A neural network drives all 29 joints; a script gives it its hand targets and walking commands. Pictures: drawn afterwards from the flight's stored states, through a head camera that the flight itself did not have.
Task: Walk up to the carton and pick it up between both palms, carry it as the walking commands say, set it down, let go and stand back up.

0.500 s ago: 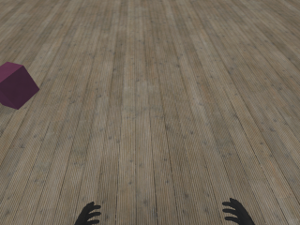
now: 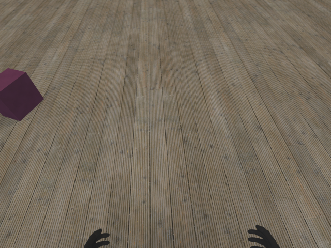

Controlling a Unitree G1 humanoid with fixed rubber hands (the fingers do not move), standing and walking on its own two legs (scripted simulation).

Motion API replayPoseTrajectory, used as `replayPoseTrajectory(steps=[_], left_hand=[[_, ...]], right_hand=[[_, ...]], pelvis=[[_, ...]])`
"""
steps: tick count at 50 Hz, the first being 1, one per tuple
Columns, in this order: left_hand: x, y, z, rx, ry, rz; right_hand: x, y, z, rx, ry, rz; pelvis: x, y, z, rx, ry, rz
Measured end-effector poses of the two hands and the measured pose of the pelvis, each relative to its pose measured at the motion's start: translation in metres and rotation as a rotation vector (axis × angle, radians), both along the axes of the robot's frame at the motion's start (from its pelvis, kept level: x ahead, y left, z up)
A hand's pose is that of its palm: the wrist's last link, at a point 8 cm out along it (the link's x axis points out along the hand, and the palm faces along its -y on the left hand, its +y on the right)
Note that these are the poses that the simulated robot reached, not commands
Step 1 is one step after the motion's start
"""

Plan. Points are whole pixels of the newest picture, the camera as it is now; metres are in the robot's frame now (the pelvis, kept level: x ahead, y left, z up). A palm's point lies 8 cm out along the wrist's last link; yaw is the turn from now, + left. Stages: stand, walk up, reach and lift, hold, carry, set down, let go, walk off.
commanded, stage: stand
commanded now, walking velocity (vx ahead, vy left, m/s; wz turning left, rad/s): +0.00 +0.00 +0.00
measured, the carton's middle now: (14, 94) +1.35 +1.31 -0.61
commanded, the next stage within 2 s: walk up in 0.46 s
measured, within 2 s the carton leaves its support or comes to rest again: neither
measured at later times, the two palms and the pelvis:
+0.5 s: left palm out of the picture +0.08 +0.23 -0.11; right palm out of the picture +0.08 -0.23 -0.11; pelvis +0.00 +0.00 +0.00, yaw +0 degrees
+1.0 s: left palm out of the picture -0.03 +0.32 -0.13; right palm (245, 226) +0.18 -0.17 -0.09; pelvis -0.01 +0.04 +0.00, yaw +14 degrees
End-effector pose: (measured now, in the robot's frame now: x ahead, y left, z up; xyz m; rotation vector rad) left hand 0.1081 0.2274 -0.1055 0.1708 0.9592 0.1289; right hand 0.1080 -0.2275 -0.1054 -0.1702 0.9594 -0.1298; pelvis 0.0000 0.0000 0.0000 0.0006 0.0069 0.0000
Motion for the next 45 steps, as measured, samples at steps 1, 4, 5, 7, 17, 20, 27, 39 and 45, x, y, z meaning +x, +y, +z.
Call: replayPoseTrajectory(steps=[1,4,5,7,17,20,27,39,45], left_hand=[[-0.001,0.000,0.000,0.000,0.002,0.001],[-0.003,0.001,-0.001,0.001,0.010,0.005],[-0.004,0.001,-0.001,0.001,0.013,0.007],[-0.006,0.001,-0.002,0.001,0.019,0.009],[-0.016,0.003,-0.005,0.002,0.055,0.024],[-0.020,0.004,-0.006,0.003,0.069,0.029],[-0.031,0.005,-0.009,0.004,0.106,0.042],[-0.062,0.035,-0.012,0.084,0.137,0.155],[-0.109,0.061,-0.013,0.090,0.196,0.252]], right_hand=[[-0.001,0.000,0.000,0.000,0.002,-0.001],[-0.003,0.000,-0.001,-0.001,0.010,-0.005],[-0.004,-0.001,-0.001,-0.001,0.013,-0.007],[-0.006,-0.001,-0.001,-0.001,0.018,-0.009],[-0.016,-0.002,-0.004,-0.003,0.053,-0.024],[-0.019,-0.002,-0.005,-0.003,0.066,-0.029],[-0.030,-0.004,-0.008,-0.004,0.103,-0.042],[-0.032,-0.021,-0.018,-0.049,0.193,-0.006],[0.023,0.004,0.000,-0.058,0.119,0.139]], pelvis=[[0.000,0.000,0.000,0.000,0.000,0.000],[0.000,0.000,0.001,0.000,-0.001,0.000],[0.000,0.000,0.001,0.000,-0.002,0.000],[0.000,0.000,0.001,0.000,-0.002,0.000],[0.000,0.000,0.003,0.000,-0.006,0.000],[0.000,0.001,0.003,0.000,-0.007,0.000],[-0.001,0.001,0.005,-0.001,-0.011,0.000],[-0.010,-0.002,-0.002,-0.026,0.013,0.093],[-0.014,0.014,0.003,-0.012,0.026,0.181]])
